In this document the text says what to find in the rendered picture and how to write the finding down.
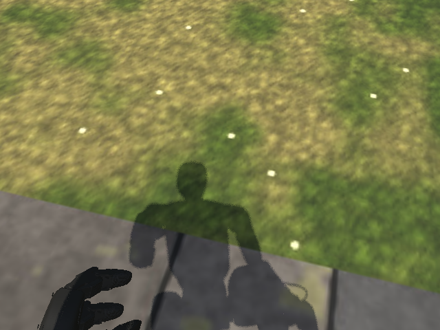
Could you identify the robot left hand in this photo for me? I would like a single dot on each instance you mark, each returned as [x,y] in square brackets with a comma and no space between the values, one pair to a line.
[68,309]

